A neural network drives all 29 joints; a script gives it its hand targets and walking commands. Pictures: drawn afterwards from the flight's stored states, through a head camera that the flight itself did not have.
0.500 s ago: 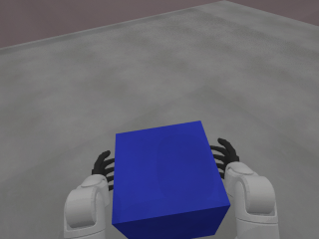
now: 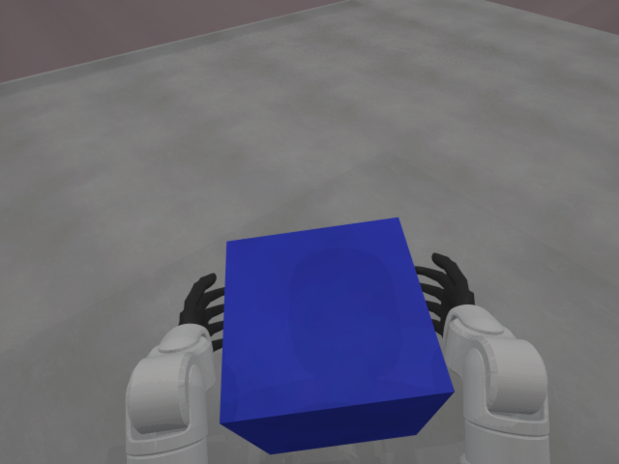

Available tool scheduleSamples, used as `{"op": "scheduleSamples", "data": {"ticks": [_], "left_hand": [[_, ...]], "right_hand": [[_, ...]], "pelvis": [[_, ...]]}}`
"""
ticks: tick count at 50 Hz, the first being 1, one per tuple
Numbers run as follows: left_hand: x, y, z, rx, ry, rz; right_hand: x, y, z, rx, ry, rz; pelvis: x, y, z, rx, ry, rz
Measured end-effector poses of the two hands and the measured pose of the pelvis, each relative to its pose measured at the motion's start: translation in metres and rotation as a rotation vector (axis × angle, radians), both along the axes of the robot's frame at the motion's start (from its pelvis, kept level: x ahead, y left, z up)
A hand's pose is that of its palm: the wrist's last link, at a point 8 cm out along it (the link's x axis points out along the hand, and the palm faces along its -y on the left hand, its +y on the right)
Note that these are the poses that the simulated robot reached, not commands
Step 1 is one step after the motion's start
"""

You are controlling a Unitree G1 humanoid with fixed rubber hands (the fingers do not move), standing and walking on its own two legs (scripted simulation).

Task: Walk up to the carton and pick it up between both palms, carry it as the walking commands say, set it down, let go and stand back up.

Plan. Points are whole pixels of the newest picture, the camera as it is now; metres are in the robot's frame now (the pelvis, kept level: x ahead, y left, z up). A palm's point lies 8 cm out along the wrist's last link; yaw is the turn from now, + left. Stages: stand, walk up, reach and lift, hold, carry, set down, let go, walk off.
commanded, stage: carry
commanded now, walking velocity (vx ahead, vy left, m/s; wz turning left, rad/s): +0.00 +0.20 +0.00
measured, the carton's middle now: (328, 345) +0.29 -0.02 +0.02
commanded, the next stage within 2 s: none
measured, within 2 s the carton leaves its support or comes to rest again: neither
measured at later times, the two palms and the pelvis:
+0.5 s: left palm (96, 368) +0.24 +0.24 +0.09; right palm (384, 362) +0.22 -0.06 +0.10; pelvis -0.04 +0.11 +0.01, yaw -1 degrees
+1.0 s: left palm out of the picture +0.20 +0.34 +0.09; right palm (284, 386) +0.20 +0.04 +0.11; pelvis -0.07 +0.19 +0.01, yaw -1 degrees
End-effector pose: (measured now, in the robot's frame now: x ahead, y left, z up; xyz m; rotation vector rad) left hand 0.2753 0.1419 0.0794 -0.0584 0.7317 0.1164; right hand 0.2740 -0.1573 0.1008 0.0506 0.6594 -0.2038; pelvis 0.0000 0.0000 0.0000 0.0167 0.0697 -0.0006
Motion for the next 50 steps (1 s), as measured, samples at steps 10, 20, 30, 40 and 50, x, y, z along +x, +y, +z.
{"op": "scheduleSamples", "data": {"ticks": [10,20,30,40,50], "left_hand": [[-0.031,0.065,-0.004,0.006,0.039,0.063],[-0.041,0.077,0.005,0.06,0.066,-0.01],[-0.041,0.138,0.0,-0.004,0.006,-0.018],[-0.074,0.202,0.003,0.006,0.011,0.093],[-0.075,0.198,0.014,0.016,0.012,0.015]], "right_hand": [[-0.012,0.065,-0.007,0.008,0.039,0.064],[-0.045,0.076,-0.015,0.047,0.066,0.002],[-0.047,0.138,0.0,-0.003,0.006,-0.017],[-0.046,0.203,0.001,0.008,0.011,0.092],[-0.072,0.197,0.007,0.0,0.011,0.023]], "pelvis": [[-0.02,0.049,0.002,-0.017,0.015,-0.019],[-0.035,0.081,0.009,0.01,-0.002,-0.033],[-0.044,0.143,0.0,0.0,-0.013,-0.015],[-0.06,0.179,0.003,-0.014,-0.02,-0.017],[-0.066,0.193,0.008,-0.025,-0.041,-0.019]]}}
